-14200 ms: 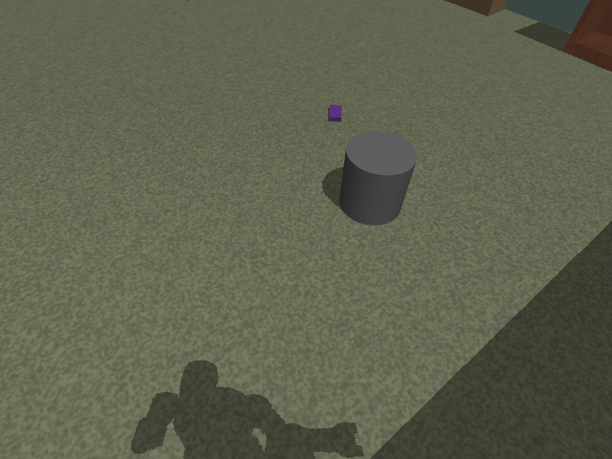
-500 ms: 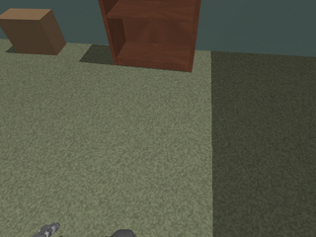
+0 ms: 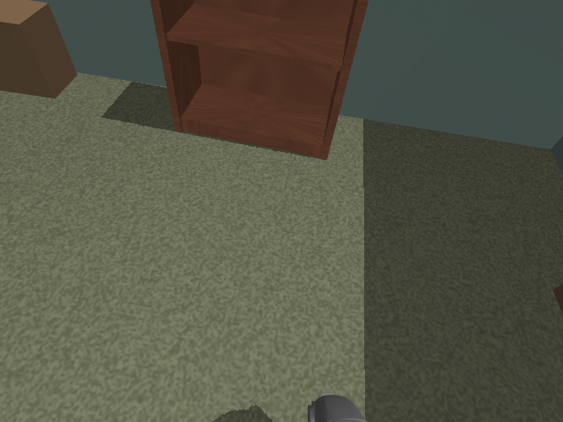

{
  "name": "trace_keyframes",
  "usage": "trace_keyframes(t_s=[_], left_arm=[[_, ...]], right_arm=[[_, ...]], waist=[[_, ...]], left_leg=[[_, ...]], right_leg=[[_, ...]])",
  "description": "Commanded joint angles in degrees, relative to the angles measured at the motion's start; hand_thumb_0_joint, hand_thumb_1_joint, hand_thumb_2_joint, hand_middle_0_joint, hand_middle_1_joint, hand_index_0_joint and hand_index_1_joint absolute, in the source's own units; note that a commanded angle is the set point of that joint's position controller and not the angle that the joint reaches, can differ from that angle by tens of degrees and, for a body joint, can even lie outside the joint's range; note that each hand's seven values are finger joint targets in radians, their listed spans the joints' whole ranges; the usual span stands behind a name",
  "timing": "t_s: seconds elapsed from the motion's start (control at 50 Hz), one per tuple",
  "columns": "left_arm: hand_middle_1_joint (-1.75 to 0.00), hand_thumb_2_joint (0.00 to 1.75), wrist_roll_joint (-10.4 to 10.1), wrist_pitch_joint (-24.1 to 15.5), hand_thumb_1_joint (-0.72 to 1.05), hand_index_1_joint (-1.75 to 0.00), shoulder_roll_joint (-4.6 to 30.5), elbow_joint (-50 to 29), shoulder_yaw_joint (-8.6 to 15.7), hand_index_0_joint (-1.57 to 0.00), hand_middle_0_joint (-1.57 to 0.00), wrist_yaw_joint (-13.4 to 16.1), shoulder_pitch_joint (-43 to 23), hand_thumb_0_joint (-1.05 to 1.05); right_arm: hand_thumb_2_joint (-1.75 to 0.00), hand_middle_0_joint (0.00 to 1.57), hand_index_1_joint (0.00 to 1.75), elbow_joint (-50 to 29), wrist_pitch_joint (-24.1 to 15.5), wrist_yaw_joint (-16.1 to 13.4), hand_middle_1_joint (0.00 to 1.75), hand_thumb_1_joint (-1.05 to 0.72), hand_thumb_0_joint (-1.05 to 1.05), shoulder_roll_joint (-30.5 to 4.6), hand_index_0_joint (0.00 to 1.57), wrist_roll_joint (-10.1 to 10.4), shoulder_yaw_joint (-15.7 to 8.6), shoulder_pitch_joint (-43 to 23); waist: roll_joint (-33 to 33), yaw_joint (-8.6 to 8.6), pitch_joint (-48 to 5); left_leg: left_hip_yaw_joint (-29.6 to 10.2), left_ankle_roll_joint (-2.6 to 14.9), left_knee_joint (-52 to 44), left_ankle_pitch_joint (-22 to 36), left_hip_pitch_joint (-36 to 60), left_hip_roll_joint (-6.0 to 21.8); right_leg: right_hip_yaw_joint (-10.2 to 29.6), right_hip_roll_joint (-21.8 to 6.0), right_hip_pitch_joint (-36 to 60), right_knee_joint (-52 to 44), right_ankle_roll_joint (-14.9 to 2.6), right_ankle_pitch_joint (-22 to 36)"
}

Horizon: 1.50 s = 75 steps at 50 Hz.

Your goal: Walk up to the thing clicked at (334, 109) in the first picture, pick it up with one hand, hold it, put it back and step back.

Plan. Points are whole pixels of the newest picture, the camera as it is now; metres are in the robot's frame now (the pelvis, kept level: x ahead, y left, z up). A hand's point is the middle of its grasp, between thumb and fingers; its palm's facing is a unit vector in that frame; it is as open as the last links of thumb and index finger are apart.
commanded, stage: walk up
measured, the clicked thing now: out of the picture -0.33 +1.15 -0.76
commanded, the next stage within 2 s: none
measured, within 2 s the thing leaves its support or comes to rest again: neither
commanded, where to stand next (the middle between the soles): +0.57 -0.04 m, yaw +2 degrees
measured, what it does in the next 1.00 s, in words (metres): walks ahead: right foot, then left foot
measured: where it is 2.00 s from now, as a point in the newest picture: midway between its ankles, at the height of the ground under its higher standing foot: (277, 322)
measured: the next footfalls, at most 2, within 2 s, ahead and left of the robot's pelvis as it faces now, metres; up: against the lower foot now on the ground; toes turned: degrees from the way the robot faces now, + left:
right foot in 0.22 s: +0.25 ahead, -0.16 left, +0.00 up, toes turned -5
left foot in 0.76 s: +0.43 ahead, +0.09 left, +0.00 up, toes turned +7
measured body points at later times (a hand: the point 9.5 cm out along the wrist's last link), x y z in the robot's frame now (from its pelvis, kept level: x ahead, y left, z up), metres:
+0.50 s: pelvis +0.20 -0.08 +0.00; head +0.21 -0.11 +0.45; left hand +0.25 +0.24 -0.08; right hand +0.27 -0.39 -0.13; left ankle +0.25 +0.09 -0.67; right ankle +0.21 -0.16 -0.74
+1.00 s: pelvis +0.36 -0.04 +0.00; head +0.38 -0.02 +0.44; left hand +0.40 +0.28 -0.13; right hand +0.47 -0.34 -0.10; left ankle +0.39 +0.08 -0.74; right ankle +0.42 -0.20 -0.68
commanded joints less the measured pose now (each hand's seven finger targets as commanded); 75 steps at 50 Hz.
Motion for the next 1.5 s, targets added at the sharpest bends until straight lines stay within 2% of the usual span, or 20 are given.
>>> trace_keyframes(t_s=[0.0,0.12,0.18,0.2,0.24,0.38,0.54,0.66,0.72,0.74,0.78,0.8,0.9,1.02,1.14,1.16,1.18,1.22,1.3,1.48], left_arm=[[-0.3,0.9,0.8,-0.8,0.9,-0.3,9.3,-4.9,3.3,-0.2,-0.2,-0.6,-0.9,0.0],[-0.3,0.9,1.1,-1.6,0.9,-0.3,8.1,-4.4,4.1,-0.2,-0.2,-1.2,-4.3,0.0],[-0.3,0.9,1.4,-2.3,0.9,-0.3,11.3,-1.3,5.8,-0.2,-0.2,-0.4,4.2,0.0],[-0.3,0.9,1.6,-3.0,0.9,-0.3,14.0,-0.2,7.0,-0.2,-0.2,0.4,9.7,0.0],[-0.3,0.9,0.9,-3.3,0.9,-0.3,19.9,-1.4,7.8,-0.2,-0.2,1.2,9.8,0.0],[-0.3,0.9,0.3,-4.3,0.9,-0.3,11.3,-4.3,5.0,-0.2,-0.2,2.1,1.3,0.0],[-0.3,0.9,1.5,-4.3,0.9,-0.3,12.7,-6.5,6.2,-0.2,-0.2,2.3,2.8,0.0],[-0.3,0.9,1.4,-3.7,0.9,-0.3,13.3,-5.9,5.9,-0.2,-0.2,2.0,4.8,0.0],[-0.3,0.9,1.1,-3.0,0.9,-0.3,12.8,-6.2,5.1,-0.2,-0.2,2.0,3.9,0.0],[-0.3,0.9,0.8,-2.7,0.9,-0.3,10.3,-6.4,3.9,-0.2,-0.2,2.0,6.0,0.0],[-0.3,0.9,0.0,-2.0,0.9,-0.3,8.2,-6.5,3.4,-0.2,-0.2,2.5,8.8,0.0],[-0.3,0.9,0.8,-1.5,0.9,-0.3,12.0,-5.7,3.9,-0.2,-0.2,3.0,6.1,0.0],[-0.3,0.9,0.0,-0.9,0.9,-0.3,9.5,-3.2,3.6,-0.2,-0.2,1.4,8.1,0.0],[-0.3,0.9,0.9,-1.4,0.9,-0.3,9.0,-4.3,4.1,-0.2,-0.2,0.1,2.7,0.0],[-0.3,0.9,1.4,-3.3,0.9,-0.3,10.7,0.2,5.4,-0.2,-0.2,1.6,10.2,0.0],[-0.3,0.9,1.7,-3.9,0.9,-0.3,12.8,0.4,6.0,-0.2,-0.2,2.3,12.9,0.0],[-0.3,0.9,2.1,-4.3,0.9,-0.3,17.4,-0.4,7.0,-0.2,-0.2,3.1,13.8,0.0],[-0.3,0.9,1.1,-3.8,0.9,-0.3,19.5,-2.8,6.5,-0.2,-0.2,3.1,8.7,0.0],[-0.3,0.9,0.2,-3.7,0.9,-0.3,13.8,-3.3,4.5,-0.2,-0.2,3.9,5.2,0.0],[-0.3,0.9,1.2,-2.4,0.9,-0.3,12.4,-4.6,3.1,-0.2,-0.2,4.7,1.4,0.0]], right_arm=[[-0.9,0.2,0.3,-4.3,-1.9,-1.1,0.3,-0.9,0.0,-16.8,0.2,-0.1,-5.3,0.8],[-0.9,0.2,0.3,-5.0,-0.9,-0.7,0.3,-0.9,0.0,-17.3,0.2,-0.1,-5.4,-0.3],[-0.9,0.2,0.3,-6.0,-0.3,-1.0,0.3,-0.9,0.0,-15.5,0.2,-0.1,-4.6,-0.8],[-0.9,0.2,0.3,-5.6,-0.4,-0.9,0.3,-0.9,0.0,-12.1,0.2,-0.2,-3.3,2.7],[-0.9,0.2,0.3,-4.7,0.8,-1.2,0.3,-0.9,0.0,-14.4,0.2,-0.1,-3.5,4.8],[-0.9,0.2,0.3,0.4,2.2,-0.3,0.3,-0.9,0.0,-12.7,0.2,0.3,-3.3,6.0],[-0.9,0.2,0.3,-3.4,2.5,1.2,0.3,-0.9,0.0,-12.4,0.2,-1.1,-3.9,-4.1],[-0.9,0.2,0.3,-4.6,1.3,1.7,0.3,-0.9,0.0,-11.7,0.2,-1.3,-3.8,-7.7],[-0.9,0.2,0.3,-2.1,0.5,0.9,0.3,-0.9,0.0,-13.2,0.2,-1.5,-4.8,0.9],[-0.9,0.2,0.3,-0.6,0.1,0.2,0.3,-0.9,0.0,-15.7,0.2,-2.1,-5.9,6.9],[-0.9,0.2,0.3,-2.8,-0.2,-1.1,0.3,-0.9,0.0,-22.2,0.2,-1.5,-7.3,9.8],[-0.9,0.2,0.3,-2.5,0.1,-1.0,0.3,-0.9,0.0,-22.2,0.2,0.0,-7.7,7.9],[-0.9,0.2,0.3,-4.3,-0.5,-1.5,0.3,-0.9,0.0,-15.9,0.2,0.3,-4.7,1.0],[-0.9,0.2,0.3,-6.1,-0.3,-0.7,0.3,-0.9,0.0,-18.1,0.2,-0.8,-5.4,-0.9],[-0.9,0.2,0.3,-7.3,1.6,-0.3,0.3,-0.9,0.0,-13.8,0.2,-0.7,-3.7,-3.6],[-0.9,0.2,0.3,-7.1,1.8,-0.4,0.3,-0.9,0.0,-10.9,0.2,-0.5,-2.7,-1.0],[-0.9,0.2,0.3,-7.7,1.9,-0.4,0.3,-0.9,0.0,-7.0,0.2,-0.2,-1.4,2.2],[-0.9,0.2,0.3,-5.6,3.1,-1.7,0.3,-0.9,0.0,-14.6,0.2,-0.9,-3.6,1.4],[-0.9,0.2,0.3,-2.2,3.8,-1.3,0.3,-0.9,0.0,-13.4,0.2,-0.1,-3.7,2.5],[-0.9,0.2,0.3,-0.8,4.6,-1.3,0.3,-0.9,0.0,-10.0,0.2,-0.4,-2.9,-3.7]], waist=[[11.9,-0.83,-2.0],[11.7,-0.54,-3.0],[3.8,4.42,-7.1],[-6.2,6.74,-11.1],[-11.7,6.41,-9.4],[-5.1,0.83,-3.9],[-1.7,3.37,0.1],[-1.7,4.03,-1.0],[3.8,-1.12,-4.8],[10.2,-3.68,-9.1],[17.8,-4.19,-11.5],[13.8,-4.22,-8.5],[10.6,0.26,-2.8],[15.6,-0.85,0.6],[4.8,4.3,-5.0],[-4.2,5.99,-7.5],[-16.6,5.02,-7.7],[-8.3,3.93,-4.0],[-5.6,1.23,-3.7],[-6.5,1.95,-6.8]], left_leg=[[-8.4,11.13,-11.9,14.1,2.9,13.6],[-6.2,8.82,-6.7,10.7,-0.1,12.4],[-4.7,6.2,7.7,6.2,-7.4,10.1],[-0.7,4.4,22.9,3.2,-11.2,5.1],[-5.4,0.81,42.0,-17.3,-25.6,-2.6],[-10.9,0.0,35.2,-1.4,-18.2,0.3],[-11.1,-1.82,17.2,3.2,-23.6,3.2],[-3.8,0.16,7.9,3.3,-15.1,2.7],[-0.7,1.8,3.0,3.9,0.6,-1.0],[-5.3,4.31,0.8,-1.0,10.5,0.6],[-43.5,14.1,-9.2,-6.9,19.1,22.5],[-44.2,17.17,-9.6,-8.1,14.8,24.3],[-13.7,9.57,-8.1,11.4,-1.3,12.1],[-11.9,12.18,-12.5,-7.8,-7.1,12.5],[-7.4,7.3,6.0,-7.7,-14.8,8.1],[-3.7,5.6,18.2,-6.3,-16.1,4.4],[-1.2,1.81,32.2,-16.1,-23.9,-2.3],[-7.6,0.51,37.9,-19.2,-25.7,0.4],[-9.6,-0.04,35.7,-10.0,-22.0,2.2],[-4.4,-1.52,15.0,-2.5,-7.9,0.7]], right_leg=[[-3.1,-3.4,-3.2,-10.2,1.68,3.6],[-6.5,-1.4,8.0,-24.4,-0.43,10.5],[-6.1,0.2,25.3,-27.0,-1.72,7.3],[-0.7,-3.2,32.2,-32.7,-2.77,-1.5],[35.0,-21.8,33.5,-46.2,-10.08,-15.8],[2.5,-9.4,19.9,-43.5,-5.63,18.6],[1.4,-13.6,23.1,-47.3,-8.88,1.8],[-2.0,-12.8,22.2,-40.1,-9.47,13.1],[-6.2,-9.0,17.0,-26.2,-7.43,20.2],[-8.7,-5.4,11.6,-12.6,-5.55,20.5],[-6.2,5.2,-8.4,7.4,-1.37,-15.0],[-1.8,1.0,-9.1,10.9,-2.02,-15.9],[-0.7,-1.9,0.1,1.7,-0.82,-2.7],[-4.7,-3.3,3.0,-15.8,1.31,2.7],[-5.9,1.1,24.8,-27.9,0.55,7.6],[-2.0,-1.1,28.9,-33.8,-0.54,2.5],[20.7,-14.7,30.6,-41.2,-4.09,-1.5],[33.8,-22.7,23.4,-43.1,-14.41,-3.0],[11.2,-12.6,19.8,-39.8,-9.17,13.4],[0.7,-10.5,12.4,-31.2,-9.56,30.1]])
